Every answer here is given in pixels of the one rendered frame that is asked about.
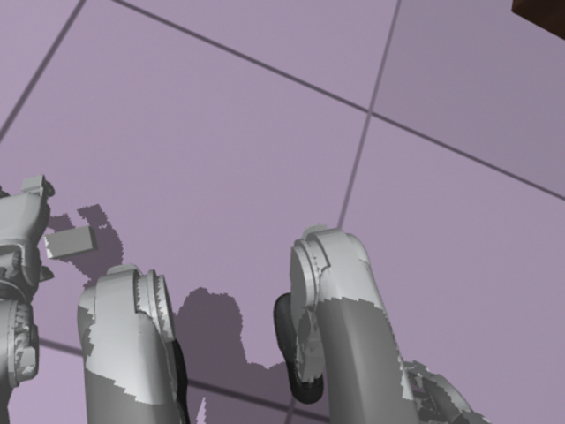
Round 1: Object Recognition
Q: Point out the left robot arm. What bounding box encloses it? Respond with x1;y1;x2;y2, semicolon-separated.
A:
0;238;40;424

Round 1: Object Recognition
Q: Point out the right robot hand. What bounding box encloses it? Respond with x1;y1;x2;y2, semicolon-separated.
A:
403;360;473;424

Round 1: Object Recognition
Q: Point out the left robot foot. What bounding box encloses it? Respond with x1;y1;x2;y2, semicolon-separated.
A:
171;339;191;424

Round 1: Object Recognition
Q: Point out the left robot hand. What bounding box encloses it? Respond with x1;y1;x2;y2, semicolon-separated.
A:
0;174;55;282

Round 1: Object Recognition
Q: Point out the small box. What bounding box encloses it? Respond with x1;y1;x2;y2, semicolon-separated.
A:
44;225;98;260

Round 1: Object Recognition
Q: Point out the right robot foot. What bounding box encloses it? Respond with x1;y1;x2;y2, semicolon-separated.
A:
274;292;324;405

